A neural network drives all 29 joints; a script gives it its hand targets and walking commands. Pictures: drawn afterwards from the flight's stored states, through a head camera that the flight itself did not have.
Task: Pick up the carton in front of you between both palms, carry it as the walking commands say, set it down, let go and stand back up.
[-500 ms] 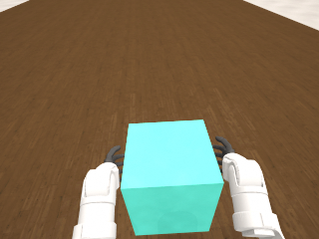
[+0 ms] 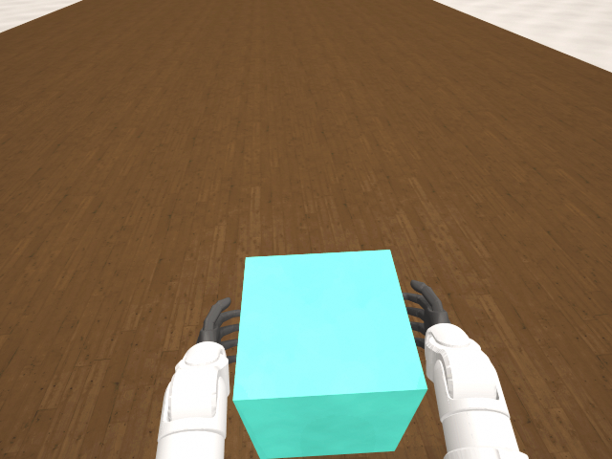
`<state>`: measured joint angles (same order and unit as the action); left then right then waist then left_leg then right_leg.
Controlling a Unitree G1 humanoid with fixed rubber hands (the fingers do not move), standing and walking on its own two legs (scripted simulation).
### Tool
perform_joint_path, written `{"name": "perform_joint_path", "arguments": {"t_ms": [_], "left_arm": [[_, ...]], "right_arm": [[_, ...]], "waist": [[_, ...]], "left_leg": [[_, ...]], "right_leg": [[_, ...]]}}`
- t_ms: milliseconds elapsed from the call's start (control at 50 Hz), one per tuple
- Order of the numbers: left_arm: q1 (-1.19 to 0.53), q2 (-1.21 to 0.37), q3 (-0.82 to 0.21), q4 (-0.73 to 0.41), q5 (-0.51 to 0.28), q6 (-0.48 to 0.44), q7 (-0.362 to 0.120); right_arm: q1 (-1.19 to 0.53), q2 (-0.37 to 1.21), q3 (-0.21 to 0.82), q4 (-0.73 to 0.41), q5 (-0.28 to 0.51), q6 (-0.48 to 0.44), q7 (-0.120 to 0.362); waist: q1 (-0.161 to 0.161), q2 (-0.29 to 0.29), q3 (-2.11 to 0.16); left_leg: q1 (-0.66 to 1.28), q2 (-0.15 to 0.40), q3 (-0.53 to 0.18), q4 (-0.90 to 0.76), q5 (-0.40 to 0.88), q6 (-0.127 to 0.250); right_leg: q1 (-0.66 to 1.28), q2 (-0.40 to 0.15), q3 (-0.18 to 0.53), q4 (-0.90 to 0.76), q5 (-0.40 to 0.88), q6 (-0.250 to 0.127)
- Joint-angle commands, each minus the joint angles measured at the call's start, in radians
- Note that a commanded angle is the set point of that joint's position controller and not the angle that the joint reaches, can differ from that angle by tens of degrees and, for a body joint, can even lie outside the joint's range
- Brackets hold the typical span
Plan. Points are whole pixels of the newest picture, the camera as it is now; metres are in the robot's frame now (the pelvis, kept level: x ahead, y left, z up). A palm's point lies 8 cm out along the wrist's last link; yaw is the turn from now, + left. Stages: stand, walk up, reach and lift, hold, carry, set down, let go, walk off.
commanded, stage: carry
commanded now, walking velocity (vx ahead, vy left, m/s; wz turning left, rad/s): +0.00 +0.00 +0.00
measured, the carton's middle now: (323, 358) +0.31 +0.01 -0.02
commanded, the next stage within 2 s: none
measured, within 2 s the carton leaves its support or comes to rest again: neither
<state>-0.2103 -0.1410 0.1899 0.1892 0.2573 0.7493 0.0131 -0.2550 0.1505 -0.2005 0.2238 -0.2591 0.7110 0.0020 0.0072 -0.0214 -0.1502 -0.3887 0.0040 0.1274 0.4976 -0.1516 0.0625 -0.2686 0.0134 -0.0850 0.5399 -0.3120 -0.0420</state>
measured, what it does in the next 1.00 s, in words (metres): stands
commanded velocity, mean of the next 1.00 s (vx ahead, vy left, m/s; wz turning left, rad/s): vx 0.00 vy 0.00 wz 0.00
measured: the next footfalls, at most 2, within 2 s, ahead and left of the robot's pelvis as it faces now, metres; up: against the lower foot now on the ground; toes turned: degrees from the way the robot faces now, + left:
left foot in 1.90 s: +0.15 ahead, +0.13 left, +0.00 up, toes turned +10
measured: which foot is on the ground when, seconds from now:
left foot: down 0.00-1.00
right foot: down 0.00-1.00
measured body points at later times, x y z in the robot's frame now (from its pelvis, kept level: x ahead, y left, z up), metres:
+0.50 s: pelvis +0.01 +0.01 +0.00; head -0.02 +0.01 +0.45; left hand +0.32 +0.16 +0.07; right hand +0.33 -0.14 +0.08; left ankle +0.07 +0.08 -0.73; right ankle -0.02 -0.09 -0.73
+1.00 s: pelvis +0.03 +0.00 +0.00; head +0.04 +0.00 +0.45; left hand +0.39 +0.15 +0.12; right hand +0.40 -0.15 +0.13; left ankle +0.07 +0.08 -0.73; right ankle -0.02 -0.09 -0.73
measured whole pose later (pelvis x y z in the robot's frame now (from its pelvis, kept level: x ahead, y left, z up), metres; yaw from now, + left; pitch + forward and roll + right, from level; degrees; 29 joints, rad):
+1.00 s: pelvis +0.03 +0.00 +0.00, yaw +0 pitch +4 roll +1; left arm -0.64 0.02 0.17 0.10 0.05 1.24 0.12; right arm -0.69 -0.01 -0.19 0.13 -0.04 1.21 -0.13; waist -0.01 -0.01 -0.07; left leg -0.38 -0.01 0.13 0.50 -0.19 0.06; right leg -0.26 0.00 -0.08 0.54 -0.36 -0.03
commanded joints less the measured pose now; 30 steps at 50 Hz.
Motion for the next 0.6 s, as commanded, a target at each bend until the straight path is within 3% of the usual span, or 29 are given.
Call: {"name": "perform_joint_path", "arguments": {"t_ms": [0, 20, 40, 60, 80, 100, 120, 140, 160, 180, 200, 220, 240, 260, 280, 300, 340, 360, 380, 400, 420, 440, 480, 500, 520, 540, 560, 580], "left_arm": [[-0.494, -0.863, -0.51, -0.04, -0.232, -0.042, -0.224], [-0.541, -0.859, -0.522, -0.084, -0.231, -0.052, -0.221], [-0.483, -0.852, -0.484, 0.004, -0.208, -0.039, -0.223], [-0.542, -0.897, -0.528, -0.059, -0.257, -0.057, -0.226], [-0.544, -0.88, -0.515, -0.019, -0.257, -0.061, -0.232], [-0.544, -0.881, -0.536, -0.058, -0.251, -0.065, -0.231], [-0.587, -0.873, -0.54, -0.096, -0.26, -0.073, -0.231], [-0.551, -0.875, -0.526, -0.053, -0.254, -0.069, -0.23], [-0.56, -0.912, -0.563, -0.079, -0.271, -0.066, -0.224], [-0.605, -0.895, -0.582, -0.114, -0.284, -0.055, -0.224], [-0.648, -0.897, -0.591, -0.138, -0.29, -0.049, -0.222], [-0.597, -0.908, -0.622, -0.148, -0.293, -0.022, -0.213], [-0.614, -0.905, -0.632, -0.172, -0.315, -0.006, -0.208], [-0.646, -0.898, -0.637, -0.165, -0.339, 0.015, -0.202], [-0.598, -0.914, -0.637, -0.139, -0.356, 0.047, -0.195], [-0.648, -0.851, -0.648, -0.202, -0.333, 0.065, -0.182], [-0.682, -0.826, -0.651, -0.243, -0.364, 0.108, -0.162], [-0.693, -0.82, -0.682, -0.263, -0.388, 0.123, -0.159], [-0.666, -0.812, -0.659, -0.222, -0.394, 0.148, -0.156], [-0.684, -0.803, -0.669, -0.242, -0.385, 0.157, -0.151], [-0.665, -0.776, -0.64, -0.212, -0.392, 0.177, -0.146], [-0.672, -0.787, -0.65, -0.218, -0.396, 0.192, -0.143], [-0.723, -0.784, -0.681, -0.258, -0.423, 0.223, -0.14], [-0.767, -0.824, -0.702, -0.266, -0.462, 0.233, -0.144], [-0.78, -0.805, -0.676, -0.286, -0.457, 0.249, -0.139], [-0.801, -0.813, -0.694, -0.29, -0.481, 0.26, -0.137], [-0.859, -0.791, -0.718, -0.304, -0.485, 0.278, -0.133], [-0.839, -0.829, -0.681, -0.235, -0.501, 0.294, -0.133]], "right_arm": [[-0.369, 0.876, 0.484, 0.041, 0.197, 0.006, 0.204], [-0.386, 0.919, 0.501, 0.006, 0.21, -0.006, 0.209], [-0.401, 0.897, 0.475, 0.032, 0.21, 0.001, 0.204], [-0.334, 0.89, 0.466, 0.05, 0.18, -0.003, 0.201], [-0.406, 0.906, 0.501, 0.002, 0.212, -0.01, 0.204], [-0.392, 0.907, 0.494, 0.035, 0.209, -0.011, 0.207], [-0.378, 0.93, 0.46, 0.071, 0.214, -0.019, 0.212], [-0.425, 0.943, 0.532, 0.008, 0.234, -0.024, 0.207], [-0.489, 0.949, 0.575, -0.073, 0.266, -0.025, 0.208], [-0.448, 0.957, 0.565, -0.013, 0.26, -0.002, 0.21], [-0.515, 0.954, 0.585, -0.083, 0.273, -0.001, 0.205], [-0.47, 0.96, 0.612, -0.056, 0.277, 0.02, 0.203], [-0.486, 0.937, 0.614, -0.099, 0.299, 0.035, 0.198], [-0.579, 0.936, 0.66, -0.168, 0.344, 0.051, 0.195], [-0.566, 0.9, 0.686, -0.19, 0.35, 0.076, 0.184], [-0.539, 0.903, 0.663, -0.122, 0.361, 0.11, 0.182], [-0.539, 0.87, 0.644, -0.132, 0.369, 0.155, 0.172], [-0.54, 0.85, 0.66, -0.161, 0.393, 0.164, 0.166], [-0.555, 0.833, 0.678, -0.194, 0.388, 0.179, 0.154], [-0.565, 0.827, 0.666, -0.153, 0.386, 0.206, 0.153], [-0.55, 0.822, 0.672, -0.139, 0.409, 0.219, 0.147], [-0.587, 0.801, 0.698, -0.225, 0.4, 0.229, 0.141], [-0.6, 0.801, 0.672, -0.204, 0.417, 0.257, 0.144], [-0.665, 0.821, 0.712, -0.254, 0.462, 0.265, 0.137], [-0.689, 0.843, 0.692, -0.214, 0.472, 0.293, 0.14], [-0.675, 0.839, 0.7, -0.221, 0.492, 0.303, 0.138], [-0.677, 0.845, 0.698, -0.195, 0.499, 0.317, 0.137], [-0.724, 0.806, 0.679, -0.233, 0.484, 0.329, 0.123]], "waist": [[-0.005, 0.028, -0.219], [0.005, 0.017, -0.189], [-0.008, 0.038, -0.156], [-0.004, 0.029, -0.205], [-0.005, -0.01, -0.173], [-0.005, 0.038, -0.211], [-0.002, 0.025, -0.2], [-0.007, -0.032, -0.209], [-0.001, -0.039, -0.232], [-0.007, 0.031, -0.221], [-0.006, 0.022, -0.206], [-0.01, 0.028, -0.206], [-0.004, 0.035, -0.236], [-0.011, 0.002, -0.213], [-0.005, 0.042, -0.231], [-0.01, 0.059, -0.192], [-0.014, 0.028, -0.166], [-0.011, 0.045, -0.227], [-0.008, 0.016, -0.233], [-0.015, 0.036, -0.191], [-0.014, 0.047, -0.232], [-0.006, 0.015, -0.242], [-0.006, 0.076, -0.237], [-0.011, 0.021, -0.247], [-0.007, 0.014, -0.216], [-0.01, 0.014, -0.218], [-0.013, 0.054, -0.254], [-0.009, 0.014, -0.216]], "left_leg": [[0.157, 0.159, -0.179, -0.086, 0.003, 0.006], [0.148, 0.164, -0.17, -0.097, 0.028, 0.0], [0.151, 0.155, -0.162, -0.115, -0.016, -0.004], [0.148, 0.153, -0.183, -0.088, 0.026, 0.002], [0.157, 0.154, -0.159, -0.082, 0.022, -0.004], [0.167, 0.143, -0.159, -0.071, 0.028, -0.01], [0.152, 0.139, -0.15, -0.084, 0.077, -0.01], [0.142, 0.135, -0.157, -0.073, 0.076, -0.008], [0.154, 0.141, -0.155, -0.061, 0.086, -0.002], [0.179, 0.134, -0.165, -0.08, 0.08, 0.0], [0.177, 0.14, -0.154, -0.069, 0.092, -0.001], [0.181, 0.13, -0.149, -0.076, 0.031, -0.009], [0.173, 0.144, -0.17, -0.083, 0.035, 0.012], [0.155, 0.146, -0.19, -0.107, 0.009, 0.008], [0.151, 0.145, -0.174, -0.096, -0.038, -0.002], [0.144, 0.138, -0.16, -0.101, -0.036, -0.004], [0.141, 0.148, -0.175, -0.123, -0.036, -0.007], [0.162, 0.143, -0.18, -0.133, -0.041, -0.006], [0.164, 0.15, -0.198, -0.118, -0.05, 0.0], [0.16, 0.139, -0.16, -0.105, 0.006, -0.008], [0.166, 0.144, -0.191, -0.092, 0.007, -0.004], [0.183, 0.142, -0.165, -0.086, 0.045, -0.004], [0.202, 0.143, -0.166, -0.079, 0.099, -0.002], [0.206, 0.134, -0.15, -0.066, 0.103, -0.002], [0.171, 0.139, -0.161, -0.069, 0.088, 0.0], [0.185, 0.137, -0.143, -0.06, 0.104, 0.001], [0.214, 0.13, -0.129, -0.04, 0.13, 0.006], [0.156, 0.13, -0.144, -0.057, 0.127, 0.015]], "right_leg": [[-0.014, -0.129, 0.106, -0.098, 0.049, -0.015], [-0.041, -0.131, 0.121, -0.102, 0.061, -0.018], [-0.07, -0.138, 0.13, -0.117, 0.024, -0.02], [-0.031, -0.148, 0.123, -0.119, 0.036, -0.018], [-0.059, -0.143, 0.129, -0.127, 0.055, -0.013], [-0.04, -0.154, 0.136, -0.122, 0.062, -0.007], [-0.012, -0.164, 0.128, -0.119, 0.098, -0.016], [0.005, -0.143, 0.114, -0.113, 0.096, -0.012], [0.017, -0.156, 0.114, -0.117, 0.099, -0.012], [-0.003, -0.15, 0.125, -0.111, 0.079, -0.014], [-0.022, -0.154, 0.127, -0.126, 0.075, -0.014], [-0.029, -0.139, 0.127, -0.136, 0.036, -0.017], [-0.002, -0.144, 0.109, -0.123, 0.041, -0.021], [-0.024, -0.134, 0.105, -0.1, 0.008, -0.025], [0.004, -0.132, 0.104, -0.115, 0.014, -0.017], [-0.038, -0.136, 0.121, -0.128, 0.035, -0.013], [-0.065, -0.128, 0.103, -0.114, 0.001, -0.01], [-0.018, -0.126, 0.115, -0.085, 0.001, -0.024], [0.005, -0.121, 0.094, -0.101, 0.007, -0.015], [-0.027, -0.136, 0.116, -0.112, 0.036, -0.015], [0.019, -0.129, 0.096, -0.108, 0.036, -0.014], [0.02, -0.141, 0.107, -0.12, 0.091, -0.013], [-0.007, -0.139, 0.122, -0.11, 0.087, -0.013], [-0.002, -0.144, 0.11, -0.079, 0.086, -0.008], [-0.002, -0.129, 0.1, -0.091, 0.068, -0.002], [-0.02, -0.134, 0.11, -0.092, 0.13, -0.005], [0.005, -0.143, 0.109, -0.09, 0.128, 0.003], [-0.007, -0.141, 0.107, -0.09, 0.129, 0.008]]}}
